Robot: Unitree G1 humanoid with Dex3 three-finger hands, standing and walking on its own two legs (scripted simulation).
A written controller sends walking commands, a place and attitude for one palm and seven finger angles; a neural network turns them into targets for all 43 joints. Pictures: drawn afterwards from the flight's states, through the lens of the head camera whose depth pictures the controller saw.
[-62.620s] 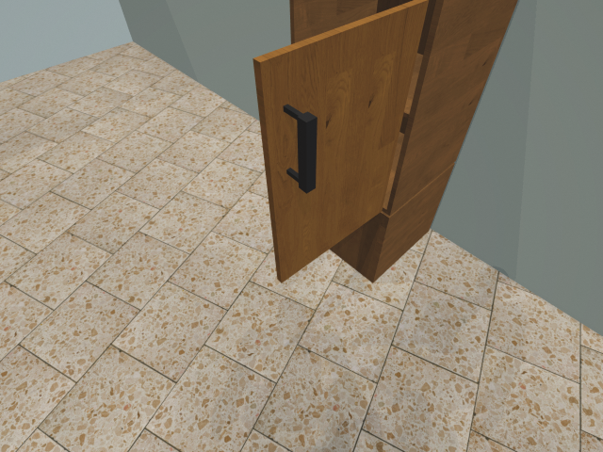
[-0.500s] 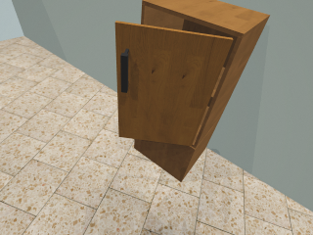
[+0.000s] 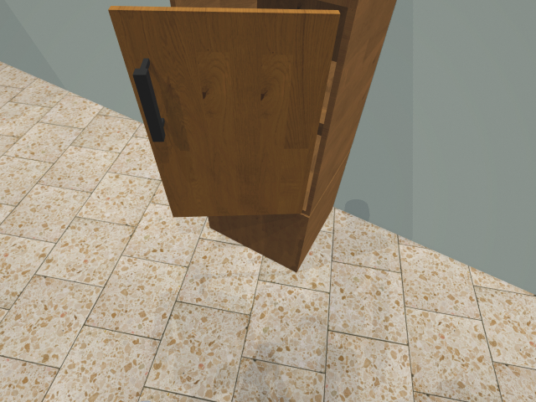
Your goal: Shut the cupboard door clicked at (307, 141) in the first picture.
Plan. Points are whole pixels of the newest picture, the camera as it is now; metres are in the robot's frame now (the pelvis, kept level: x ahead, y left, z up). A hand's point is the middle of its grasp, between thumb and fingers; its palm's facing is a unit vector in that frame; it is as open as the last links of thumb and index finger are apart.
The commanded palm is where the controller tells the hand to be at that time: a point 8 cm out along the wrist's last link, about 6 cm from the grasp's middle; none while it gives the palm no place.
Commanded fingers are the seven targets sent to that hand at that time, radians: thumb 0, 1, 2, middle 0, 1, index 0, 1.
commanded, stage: come to a stop and stand still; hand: left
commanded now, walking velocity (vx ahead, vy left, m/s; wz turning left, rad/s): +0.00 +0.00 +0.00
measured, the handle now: (152, 101) +0.65 +0.23 +0.09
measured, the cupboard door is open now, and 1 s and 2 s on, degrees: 33 33 33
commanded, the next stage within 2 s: look again from close up in 0.48 s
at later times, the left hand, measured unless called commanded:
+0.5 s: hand out of the picture +0.07 +0.19 -0.18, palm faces +0.01 -0.97 -0.24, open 7.3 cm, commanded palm none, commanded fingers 0.00 0.90 0.90 -0.20 -0.30 -0.20 -0.30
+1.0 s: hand out of the picture +0.04 +0.16 -0.17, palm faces -0.01 -0.98 -0.17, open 7.3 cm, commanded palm none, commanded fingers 0.00 0.90 0.90 -0.20 -0.30 -0.20 -0.30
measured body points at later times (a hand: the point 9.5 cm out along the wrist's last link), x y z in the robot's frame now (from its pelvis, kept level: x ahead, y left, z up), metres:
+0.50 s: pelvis +0.03 -0.01 -0.01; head +0.08 -0.01 +0.44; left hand +0.07 +0.24 -0.16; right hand +0.13 -0.24 -0.15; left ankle +0.05 +0.10 -0.74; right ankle +0.01 -0.12 -0.74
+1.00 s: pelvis +0.02 -0.01 +0.01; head +0.04 +0.00 +0.45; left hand +0.04 +0.22 -0.16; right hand +0.01 -0.24 -0.15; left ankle +0.05 +0.10 -0.74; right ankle +0.01 -0.12 -0.74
